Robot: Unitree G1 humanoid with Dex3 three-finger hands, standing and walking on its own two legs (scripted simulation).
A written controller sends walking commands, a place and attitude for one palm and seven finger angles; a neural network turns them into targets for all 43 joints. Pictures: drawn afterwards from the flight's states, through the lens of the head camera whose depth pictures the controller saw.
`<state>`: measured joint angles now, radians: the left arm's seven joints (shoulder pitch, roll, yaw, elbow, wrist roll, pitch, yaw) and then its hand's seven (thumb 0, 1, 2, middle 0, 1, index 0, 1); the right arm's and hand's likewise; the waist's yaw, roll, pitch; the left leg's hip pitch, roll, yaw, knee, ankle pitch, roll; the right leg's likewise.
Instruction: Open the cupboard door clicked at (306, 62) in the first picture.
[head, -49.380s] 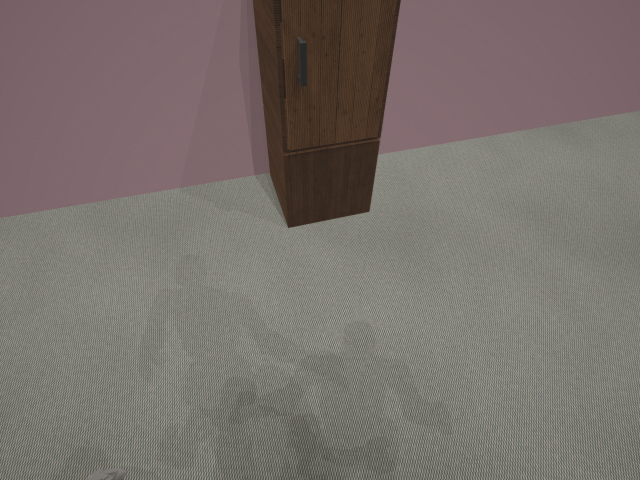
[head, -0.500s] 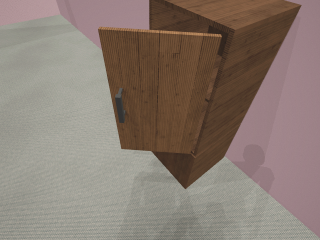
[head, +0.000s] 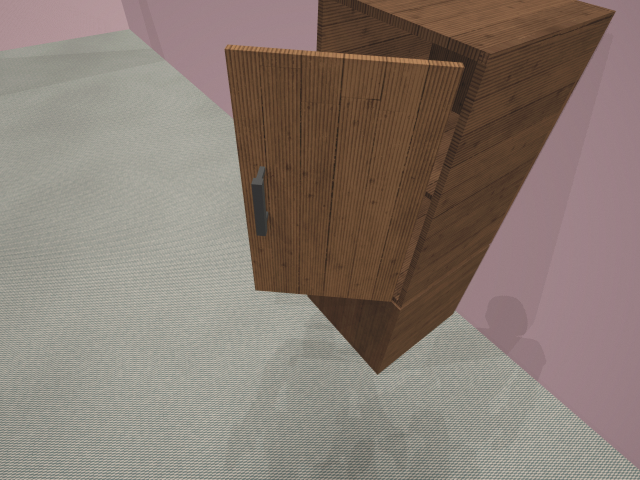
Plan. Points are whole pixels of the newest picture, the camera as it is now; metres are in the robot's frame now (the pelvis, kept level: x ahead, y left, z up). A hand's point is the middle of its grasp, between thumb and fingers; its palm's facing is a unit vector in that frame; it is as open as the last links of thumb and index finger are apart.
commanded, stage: come to a stop and stand still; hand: left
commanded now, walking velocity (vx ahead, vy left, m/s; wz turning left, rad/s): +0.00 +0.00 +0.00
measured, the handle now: (261, 201) +0.59 +0.14 -0.01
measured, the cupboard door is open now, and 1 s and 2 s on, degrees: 48 48 48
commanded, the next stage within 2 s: look again from close up in 0.34 s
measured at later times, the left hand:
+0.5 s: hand out of the picture -0.06 +0.18 -0.17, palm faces +0.06 -0.99 -0.15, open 7.4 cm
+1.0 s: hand out of the picture -0.01 +0.16 -0.17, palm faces +0.04 -0.99 -0.15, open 7.4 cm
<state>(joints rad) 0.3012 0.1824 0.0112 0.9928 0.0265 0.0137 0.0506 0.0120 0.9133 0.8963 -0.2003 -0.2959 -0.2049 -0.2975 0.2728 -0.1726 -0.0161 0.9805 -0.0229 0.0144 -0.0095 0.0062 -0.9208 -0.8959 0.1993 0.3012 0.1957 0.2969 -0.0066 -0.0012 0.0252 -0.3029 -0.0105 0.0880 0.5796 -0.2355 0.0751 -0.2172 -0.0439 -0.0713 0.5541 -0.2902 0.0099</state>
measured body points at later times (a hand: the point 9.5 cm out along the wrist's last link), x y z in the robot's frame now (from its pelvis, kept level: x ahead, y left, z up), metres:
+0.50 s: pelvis +0.00 +0.02 +0.01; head -0.01 +0.04 +0.46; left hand -0.06 +0.23 -0.16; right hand +0.05 -0.22 -0.13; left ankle +0.05 +0.07 -0.73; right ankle +0.01 -0.14 -0.73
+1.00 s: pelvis +0.01 +0.00 +0.01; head +0.00 +0.02 +0.46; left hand -0.01 +0.22 -0.16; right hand +0.01 -0.22 -0.14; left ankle +0.05 +0.07 -0.73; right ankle +0.01 -0.14 -0.73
